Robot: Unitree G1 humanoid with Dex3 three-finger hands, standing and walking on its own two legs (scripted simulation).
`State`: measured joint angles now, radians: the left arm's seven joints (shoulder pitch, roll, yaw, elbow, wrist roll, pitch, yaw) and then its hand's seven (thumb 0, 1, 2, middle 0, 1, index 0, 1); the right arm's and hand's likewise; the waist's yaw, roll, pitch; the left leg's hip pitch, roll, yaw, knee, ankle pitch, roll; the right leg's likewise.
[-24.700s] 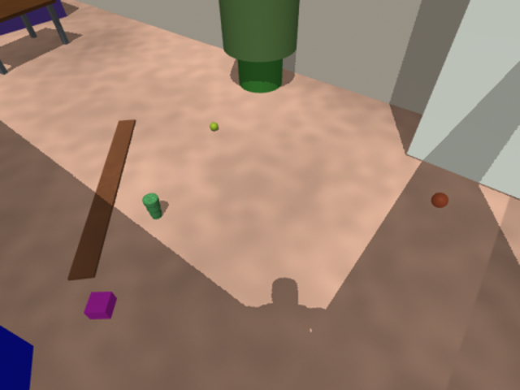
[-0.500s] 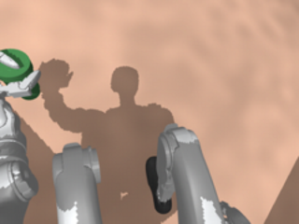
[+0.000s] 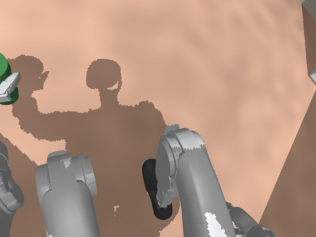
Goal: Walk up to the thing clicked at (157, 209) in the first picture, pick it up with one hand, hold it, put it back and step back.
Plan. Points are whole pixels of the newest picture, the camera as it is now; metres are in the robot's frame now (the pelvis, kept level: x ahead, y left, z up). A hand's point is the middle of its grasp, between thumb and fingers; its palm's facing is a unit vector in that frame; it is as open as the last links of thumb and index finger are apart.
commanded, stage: lower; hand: left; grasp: from the side
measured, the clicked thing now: out of the picture +0.50 +0.27 -0.15
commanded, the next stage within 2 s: loosen in 1.12 s
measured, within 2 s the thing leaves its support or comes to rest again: rests again in 1.64 s
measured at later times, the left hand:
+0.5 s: hand (3, 82) +0.51 +0.26 -0.16, palm faces +0.35 -0.94 -0.02, open 6.0 cm
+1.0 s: hand (9, 84) +0.51 +0.25 -0.18, palm faces +0.35 -0.94 -0.02, open 6.0 cm
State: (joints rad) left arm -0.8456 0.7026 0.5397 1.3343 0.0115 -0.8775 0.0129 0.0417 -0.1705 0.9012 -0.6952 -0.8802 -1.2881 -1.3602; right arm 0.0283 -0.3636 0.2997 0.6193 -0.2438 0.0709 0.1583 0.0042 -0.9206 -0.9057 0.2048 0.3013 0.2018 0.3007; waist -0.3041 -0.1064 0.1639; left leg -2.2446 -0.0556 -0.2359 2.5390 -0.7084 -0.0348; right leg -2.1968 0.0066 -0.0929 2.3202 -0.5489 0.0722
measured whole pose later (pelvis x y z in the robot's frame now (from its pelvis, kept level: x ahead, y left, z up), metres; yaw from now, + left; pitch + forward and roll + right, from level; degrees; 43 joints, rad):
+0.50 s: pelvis +0.00 +0.01 -0.01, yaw -3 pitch +19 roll -17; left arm -0.88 0.88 0.53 1.52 0.04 -1.01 0.09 0.04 -0.18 0.92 -0.71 -0.87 -1.29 -1.39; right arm -0.05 -0.38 0.46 0.56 -0.32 0.08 0.15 0.00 -0.92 -0.90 0.21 0.30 0.20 0.30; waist -0.36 -0.20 0.28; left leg -2.23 -0.05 -0.30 2.60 -0.73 -0.01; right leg -2.14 0.03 -0.15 2.31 -0.54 0.08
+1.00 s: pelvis -0.01 +0.02 -0.01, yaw -5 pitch +17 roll -19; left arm -0.89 0.97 0.51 1.61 0.04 -1.09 0.13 0.04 -0.19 0.93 -0.71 -0.87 -1.31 -1.42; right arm -0.12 -0.39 0.55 0.52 -0.36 0.09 0.15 0.00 -0.90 -0.90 0.21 0.30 0.20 0.30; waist -0.38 -0.25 0.33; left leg -2.21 -0.04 -0.35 2.62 -0.74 -0.01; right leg -2.11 0.04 -0.19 2.29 -0.53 0.09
